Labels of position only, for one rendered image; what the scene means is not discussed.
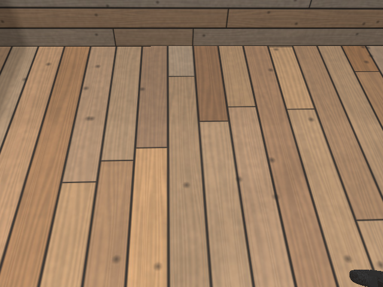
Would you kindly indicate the right robot hand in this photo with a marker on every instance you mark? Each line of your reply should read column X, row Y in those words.
column 369, row 278

